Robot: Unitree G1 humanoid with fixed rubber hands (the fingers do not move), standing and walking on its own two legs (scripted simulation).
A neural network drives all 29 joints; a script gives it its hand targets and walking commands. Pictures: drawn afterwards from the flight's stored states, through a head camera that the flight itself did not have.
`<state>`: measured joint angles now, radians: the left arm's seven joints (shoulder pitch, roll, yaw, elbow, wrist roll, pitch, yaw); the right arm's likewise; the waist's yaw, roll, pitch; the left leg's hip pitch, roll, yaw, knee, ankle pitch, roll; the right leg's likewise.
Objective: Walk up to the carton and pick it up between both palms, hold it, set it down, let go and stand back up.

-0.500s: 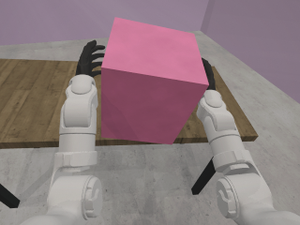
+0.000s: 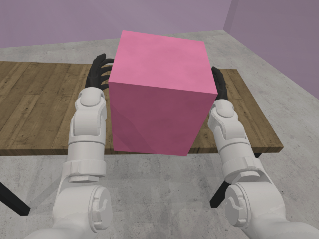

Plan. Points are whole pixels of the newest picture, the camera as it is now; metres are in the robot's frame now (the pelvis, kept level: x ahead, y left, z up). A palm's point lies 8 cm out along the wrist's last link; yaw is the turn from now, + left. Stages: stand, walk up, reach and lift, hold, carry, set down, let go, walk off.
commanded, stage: set down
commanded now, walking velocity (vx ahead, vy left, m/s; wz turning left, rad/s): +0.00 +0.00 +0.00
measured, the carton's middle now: (157, 98) +0.43 +0.00 +0.13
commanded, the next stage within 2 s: none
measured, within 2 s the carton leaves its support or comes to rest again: rests again in 2.00 s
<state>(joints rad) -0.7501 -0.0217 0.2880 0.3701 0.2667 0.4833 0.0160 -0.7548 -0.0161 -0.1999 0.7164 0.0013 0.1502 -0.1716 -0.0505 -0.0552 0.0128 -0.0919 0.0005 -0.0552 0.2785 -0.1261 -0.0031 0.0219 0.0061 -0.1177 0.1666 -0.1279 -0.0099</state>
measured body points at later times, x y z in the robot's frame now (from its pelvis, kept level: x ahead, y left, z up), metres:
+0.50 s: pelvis +0.00 +0.00 +0.00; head -0.01 +0.01 +0.45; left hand +0.44 +0.13 +0.19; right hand +0.43 -0.18 +0.18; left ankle +0.02 +0.12 -0.75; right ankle -0.02 -0.10 -0.75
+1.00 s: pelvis +0.01 -0.01 +0.00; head +0.01 +0.00 +0.45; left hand +0.45 +0.12 +0.16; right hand +0.44 -0.19 +0.15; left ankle +0.02 +0.12 -0.75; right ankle -0.02 -0.10 -0.75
